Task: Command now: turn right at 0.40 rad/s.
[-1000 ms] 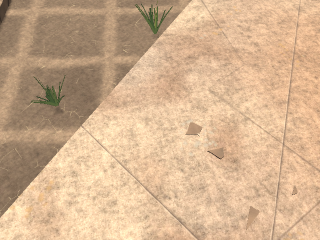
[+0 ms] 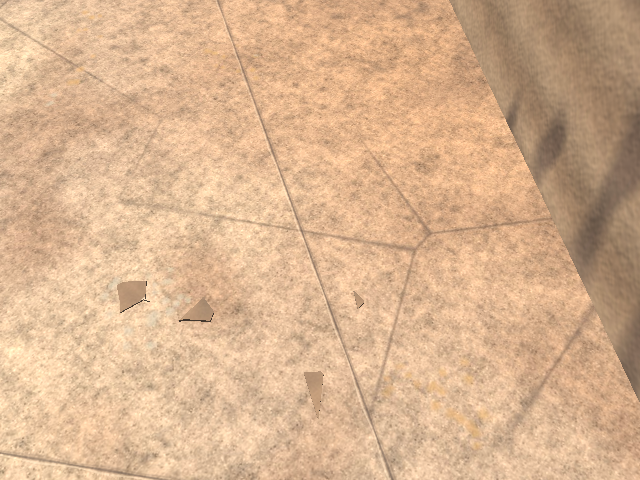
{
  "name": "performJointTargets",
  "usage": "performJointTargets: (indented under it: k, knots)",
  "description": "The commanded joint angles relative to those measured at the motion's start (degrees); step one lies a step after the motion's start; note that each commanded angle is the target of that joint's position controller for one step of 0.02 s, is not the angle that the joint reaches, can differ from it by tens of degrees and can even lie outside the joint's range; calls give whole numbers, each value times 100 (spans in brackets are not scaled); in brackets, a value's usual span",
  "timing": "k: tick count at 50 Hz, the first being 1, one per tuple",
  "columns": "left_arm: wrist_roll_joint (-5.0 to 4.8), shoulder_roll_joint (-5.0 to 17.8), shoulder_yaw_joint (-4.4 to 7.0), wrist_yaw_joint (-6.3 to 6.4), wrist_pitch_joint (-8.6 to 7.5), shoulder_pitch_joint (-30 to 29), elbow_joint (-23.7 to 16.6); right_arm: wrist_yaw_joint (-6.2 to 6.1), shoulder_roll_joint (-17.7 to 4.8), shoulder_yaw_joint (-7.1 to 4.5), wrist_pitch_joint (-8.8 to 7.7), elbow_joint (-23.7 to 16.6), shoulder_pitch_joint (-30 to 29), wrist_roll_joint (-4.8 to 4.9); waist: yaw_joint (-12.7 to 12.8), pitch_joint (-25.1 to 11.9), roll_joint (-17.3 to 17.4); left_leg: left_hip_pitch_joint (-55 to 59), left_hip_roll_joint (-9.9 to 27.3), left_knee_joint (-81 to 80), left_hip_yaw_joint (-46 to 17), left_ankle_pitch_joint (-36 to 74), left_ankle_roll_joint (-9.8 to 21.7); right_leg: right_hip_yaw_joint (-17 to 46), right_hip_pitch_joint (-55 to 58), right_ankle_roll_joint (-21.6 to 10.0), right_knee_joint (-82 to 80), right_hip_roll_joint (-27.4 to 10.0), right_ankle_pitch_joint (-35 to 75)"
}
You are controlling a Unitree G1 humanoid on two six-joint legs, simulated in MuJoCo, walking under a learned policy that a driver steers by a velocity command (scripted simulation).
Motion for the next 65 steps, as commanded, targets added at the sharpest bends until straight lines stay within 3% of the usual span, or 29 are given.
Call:
performJointTargets:
  k: [1, 4, 5, 6, 7, 8, 9, 11, 14, 19, 21, 22, 24, 25, 26, 30, 41, 44, 47, 50, 52, 54, 55, 56, 57, 58, 59, 62, 65]
  knots:
    - [27, 435, 71, -45, -79, -150, -518, 65, -1267, -302, -39, -309, -141, 81, -95, -899, 1142, 675, 1384, -395, -849, 2524, 1308, -319, 422, -130, -840, 92, 103]
    - [51, 440, 107, -80, -62, 338, -328, 116, -1158, -230, -40, -211, -227, 233, 221, -883, 998, 274, 1220, 179, -675, 1965, 894, -490, 1575, -509, -2670, 283, 1405]
    - [57, 629, 152, -40, -60, 445, -316, 148, -895, -136, -73, -56, 125, 163, 202, -996, 529, -228, 975, 639, -397, 1268, 459, -45, 2369, -685, -3077, 21, 2350]
    - [112, 1144, 224, 64, -59, 546, -434, 217, -404, 52, -117, -179, 263, -186, -11, -1378, -1154, -1308, 407, 2067, 148, -1282, -157, 1698, 3332, -1172, -2909, -1492, 4746]
    - [277, 934, 111, 6, -171, 373, -500, 149, -596, -25, -88, -279, -76, -72, 196, -1376, -1229, -1629, 64, 2938, -328, -2606, -349, 2228, 2494, -2279, -2971, -2157, 4818]
    - [298, 770, 72, -56, -292, 262, -470, 93, -952, -124, -34, -251, -199, 55, 258, -1151, -766, -1622, 161, 3452, -562, -2512, -377, 1937, 2157, -2360, -3120, -1854, 4189]
    - [268, 666, 42, -65, -379, 72, -377, 70, -958, -153, 4, -204, -177, 100, 145, -932, -766, -1692, 196, 3568, -646, -2188, -358, 1545, 2036, -2081, -3156, -1494, 3687]
    - [182, 603, 14, -42, -446, -232, -333, -14, -961, -193, 88, -15, -4, 49, 43, -742, -690, -1651, 221, 3531, -722, -1591, -411, 1218, 1876, -1780, -3211, -1215, 3452]
    - [193, 340, -77, 14, -477, -308, -204, -10, -741, -142, 81, 112, 196, 71, -56, -869, -650, -1213, 169, 3114, -669, -1067, -498, 859, 1820, -1760, -3219, -997, 3622]
    - [188, 400, -63, 21, -420, -302, 37, 0, -644, -52, 53, 120, -22, 76, 131, -809, -634, -600, 97, 1558, -547, -1023, -464, 1041, 1802, -1817, -3186, -1007, 2883]
    - [142, 319, -104, 14, -408, -425, 121, 22, -621, -39, 29, 238, 176, 73, -14, -757, -566, -155, 35, 668, -469, -416, -368, 1068, 1620, -1701, -3124, -921, 2435]
    - [104, 258, -132, 6, -407, -411, 194, 42, -596, -15, 3, 307, 303, 21, -132, -711, -453, 252, 20, -98, -455, 398, -275, 996, 1436, -1509, -3093, -801, 2123]
    - [237, 171, -161, -49, -483, -31, 306, 28, -1105, -80, -22, 326, 344, -52, 165, -799, 317, 875, 538, 9, -959, 1918, 18, 644, 1059, -1018, -2859, -301, 1408]
    - [234, 150, -147, -49, -482, 17, 347, 60, -1127, -108, -30, 430, 199, 26, 283, -770, 779, 339, 479, 117, -885, 1031, 238, 282, 1349, -833, -2905, 18, 1166]
    - [237, 262, -138, -29, -461, -260, 382, 102, -847, -50, -62, 391, 91, 27, 94, -644, 607, 21, 367, -20, -857, 510, 219, 220, 1575, -742, -2744, 67, 1181]
    - [186, 195, -121, 54, -342, -284, 508, 93, -680, 37, -186, 587, 115, -23, 70, -559, 480, -43, 217, -57, -725, 620, -24, 255, 1656, -816, -2667, -5, 1767]
    - [148, 199, -110, 93, -359, -90, 1094, 14, -639, 111, -137, 956, 176, 4, 19, -480, 121, 74, 85, -27, -637, 655, 11, 187, 1673, -720, -2698, 0, 2050]
    - [62, 277, -65, 124, -338, 75, 1242, -8, -643, 89, -102, 1034, 273, 89, 50, -319, 114, -295, -107, 118, -537, -1721, 232, 104, 1341, -898, -2623, 175, -695]
    - [-4, 291, -63, 110, -521, 266, 1268, 1, -532, 121, -271, 915, 205, 143, 120, 307, -39, -968, -44, 338, -737, -2557, 438, 691, 907, -1215, -2862, -151, -1862]
    - [-34, 586, 27, 35, -733, 812, 1438, 107, -310, 154, -542, 770, 9, 173, 251, 153, -662, -1565, -272, 1375, -360, -1510, 409, 2186, 1631, -1775, -3530, -1029, -1930]
    - [-28, 671, 37, 12, -784, 761, 1387, 174, -311, 156, -640, 704, -5, 208, 141, 138, -846, -1489, -254, 1495, -376, -1381, 560, 2801, 1586, -2041, -3743, -1446, -1396]
    - [-69, 579, 9, -8, -773, 170, 1168, 237, -387, 116, -702, 974, 628, 220, -270, -39, -689, -301, -230, 514, -363, -942, 726, 1987, 1073, -1694, -3352, -1107, -292]
    - [-69, 425, -40, -13, -770, -372, 949, 245, -592, 31, -709, 1254, 1299, 217, -615, -139, -346, 582, -57, 24, -739, -681, 816, 1193, 483, -1340, -2701, -656, 534]
    - [-24, 94, -122, -26, -872, -737, 676, 236, -1162, -150, -712, 1525, 2051, 218, -770, -297, 936, 1738, 689, -527, -2204, -321, 1143, -49, -562, -824, -906, 226, 1435]
    - [51, 113, -122, -30, -1001, -626, 618, 273, -1311, -192, -690, 1571, 2422, 167, -845, -446, 1760, 2807, 1646, -868, -3711, 864, 1601, -212, -1892, -562, 571, 541, -306]
    - [-45, 282, -73, -66, -1044, -401, 730, 279, -823, -47, -691, 1507, 2265, 85, -628, -326, 1067, 2966, 1780, -668, -3535, 1384, 1653, 157, -2501, -629, 1367, 274, -799]
    - [-143, 192, -96, -107, -1054, -275, 783, 286, -642, -5, -696, 1437, 2122, 56, -490, -249, 828, 3042, 1649, -606, -3121, 1629, 1543, 232, -2843, -731, 1742, 77, -484]
    - [-75, 13, -113, -192, -1034, -659, 617, 273, -406, 115, -585, 1374, 1953, 66, -337, -10, 583, 2547, 1334, -965, -2031, 2350, 1164, -97, -2938, -770, 1351, -380, 432]
    - [-4, -334, -250, -294, -976, -1095, 375, 142, -514, 135, -501, 1154, 1538, 48, -251, 131, 629, 1168, 807, -1481, -1185, 2159, 1049, -510, -1663, -528, -164, -213, 1485]
Next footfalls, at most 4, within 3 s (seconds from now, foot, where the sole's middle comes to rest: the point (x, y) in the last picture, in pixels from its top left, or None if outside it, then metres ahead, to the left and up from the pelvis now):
0.10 right None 0.05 -0.14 -0.78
0.46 left None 0.04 0.10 -0.78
1.50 right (402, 479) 0.43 -0.15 -0.78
2.04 left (285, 343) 0.72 0.09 -0.78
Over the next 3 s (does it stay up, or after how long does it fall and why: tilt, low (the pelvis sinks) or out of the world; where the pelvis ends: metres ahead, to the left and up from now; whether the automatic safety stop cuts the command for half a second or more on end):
stays up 1.07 -0.06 0.00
